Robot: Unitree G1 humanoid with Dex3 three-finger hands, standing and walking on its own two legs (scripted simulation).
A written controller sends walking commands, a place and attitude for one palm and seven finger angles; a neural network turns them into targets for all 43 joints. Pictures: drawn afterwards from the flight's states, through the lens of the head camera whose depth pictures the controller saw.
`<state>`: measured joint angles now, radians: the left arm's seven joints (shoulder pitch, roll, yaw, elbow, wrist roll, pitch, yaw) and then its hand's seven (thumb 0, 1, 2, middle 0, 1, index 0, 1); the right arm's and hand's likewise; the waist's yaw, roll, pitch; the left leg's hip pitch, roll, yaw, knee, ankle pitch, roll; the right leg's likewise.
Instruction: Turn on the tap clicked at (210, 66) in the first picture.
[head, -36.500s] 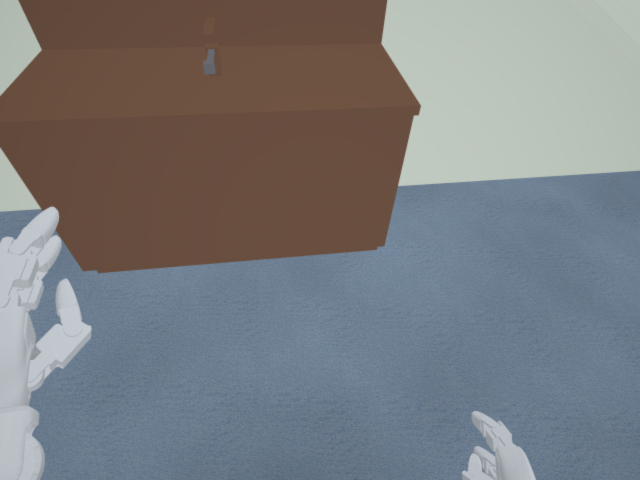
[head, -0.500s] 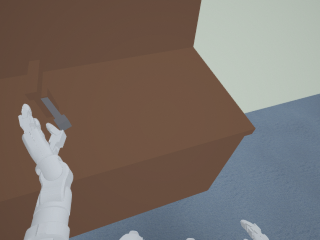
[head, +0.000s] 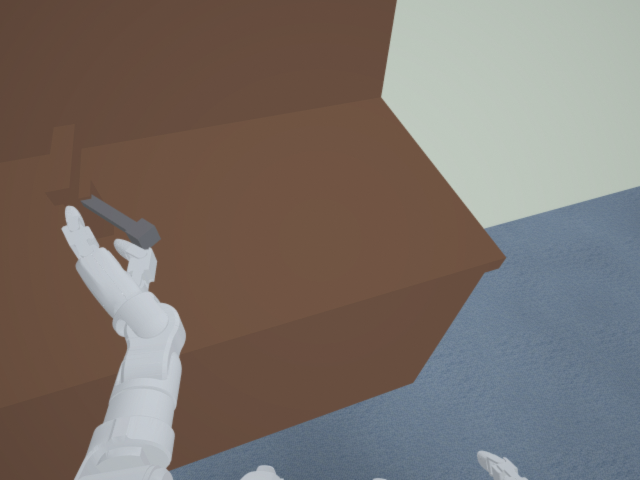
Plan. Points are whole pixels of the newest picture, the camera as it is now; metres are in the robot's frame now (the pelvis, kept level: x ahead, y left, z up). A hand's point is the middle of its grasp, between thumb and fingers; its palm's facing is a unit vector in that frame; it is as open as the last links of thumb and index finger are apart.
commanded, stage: push the lever round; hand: left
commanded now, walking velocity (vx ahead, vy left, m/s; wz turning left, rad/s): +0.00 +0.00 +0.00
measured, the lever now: (143, 235) +0.41 +0.25 +0.07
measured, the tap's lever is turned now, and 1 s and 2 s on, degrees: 38 65 79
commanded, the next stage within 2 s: lift the hand up off the lever in 1.28 s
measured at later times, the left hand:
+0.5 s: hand (168, 240) +0.41 +0.22 +0.06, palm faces +0.80 -0.59 -0.06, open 7.7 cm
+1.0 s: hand (180, 223) +0.44 +0.21 +0.06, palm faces +0.85 -0.52 -0.09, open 7.7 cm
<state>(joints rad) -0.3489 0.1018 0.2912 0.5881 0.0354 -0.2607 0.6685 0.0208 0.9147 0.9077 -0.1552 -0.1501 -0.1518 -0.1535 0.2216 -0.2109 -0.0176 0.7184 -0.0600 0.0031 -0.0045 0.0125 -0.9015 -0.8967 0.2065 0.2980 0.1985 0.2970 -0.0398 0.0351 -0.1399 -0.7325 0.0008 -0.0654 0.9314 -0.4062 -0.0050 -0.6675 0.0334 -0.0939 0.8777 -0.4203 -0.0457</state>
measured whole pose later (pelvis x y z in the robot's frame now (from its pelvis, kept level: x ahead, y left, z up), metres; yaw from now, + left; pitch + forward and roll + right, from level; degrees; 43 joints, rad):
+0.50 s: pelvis +0.00 +0.00 +0.00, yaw +0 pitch +13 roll -2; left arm -0.52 0.07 0.33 0.75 0.09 -0.26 0.82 0.01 0.92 0.91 -0.15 -0.15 -0.15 -0.15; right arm 0.22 -0.20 -0.03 0.75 -0.09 0.02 0.03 0.01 -0.90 -0.90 0.21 0.30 0.20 0.30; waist -0.06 0.03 -0.15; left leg -0.77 0.00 -0.08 0.94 -0.40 -0.01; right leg -0.70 0.03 -0.10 0.89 -0.42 -0.05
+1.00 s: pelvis +0.00 -0.01 -0.01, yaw +0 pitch +16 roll -2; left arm -0.68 0.09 0.44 0.92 0.15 -0.25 0.92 0.01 0.92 0.91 -0.15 -0.15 -0.14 -0.15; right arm 0.26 -0.20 -0.04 0.78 -0.12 0.03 0.06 0.01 -0.90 -0.90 0.21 0.30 0.20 0.30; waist -0.09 0.03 -0.17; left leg -0.82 0.01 -0.08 0.95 -0.40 -0.02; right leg -0.76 0.04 -0.11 0.90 -0.42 -0.06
